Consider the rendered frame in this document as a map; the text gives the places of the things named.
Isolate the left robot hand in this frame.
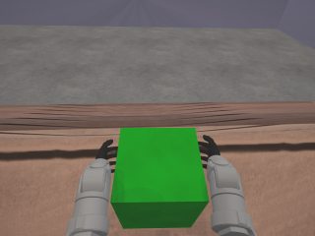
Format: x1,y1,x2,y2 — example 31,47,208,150
95,139,118,173

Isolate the left robot forearm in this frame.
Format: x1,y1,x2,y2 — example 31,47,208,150
65,158,111,236

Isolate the carton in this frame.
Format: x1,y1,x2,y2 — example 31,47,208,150
110,128,210,229

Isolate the right robot forearm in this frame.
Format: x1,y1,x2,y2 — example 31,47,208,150
207,154,257,236

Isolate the right robot hand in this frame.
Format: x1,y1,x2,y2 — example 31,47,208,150
198,135,221,169

